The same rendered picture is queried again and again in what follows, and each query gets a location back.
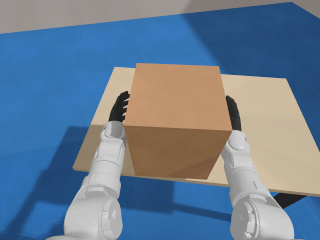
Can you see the right robot forearm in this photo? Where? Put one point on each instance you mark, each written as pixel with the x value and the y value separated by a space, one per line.
pixel 242 177

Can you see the robot left hand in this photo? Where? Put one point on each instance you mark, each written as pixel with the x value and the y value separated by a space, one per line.
pixel 117 110

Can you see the table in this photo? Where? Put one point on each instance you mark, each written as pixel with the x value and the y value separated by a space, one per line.
pixel 282 147

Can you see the left robot upper arm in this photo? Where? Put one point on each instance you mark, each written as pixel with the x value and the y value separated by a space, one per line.
pixel 92 218

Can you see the left robot forearm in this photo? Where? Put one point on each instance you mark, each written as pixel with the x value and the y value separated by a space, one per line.
pixel 105 171

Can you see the robot right hand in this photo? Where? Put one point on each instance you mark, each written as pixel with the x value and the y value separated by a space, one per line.
pixel 233 114

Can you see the carton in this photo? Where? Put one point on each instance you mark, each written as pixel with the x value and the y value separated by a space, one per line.
pixel 177 120

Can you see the right robot upper arm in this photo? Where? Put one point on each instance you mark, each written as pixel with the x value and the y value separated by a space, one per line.
pixel 252 220

